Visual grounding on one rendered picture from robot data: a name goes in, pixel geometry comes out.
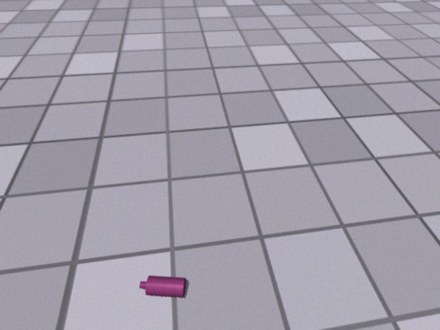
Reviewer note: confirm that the bottle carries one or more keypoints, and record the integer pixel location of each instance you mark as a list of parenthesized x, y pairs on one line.
[(164, 286)]

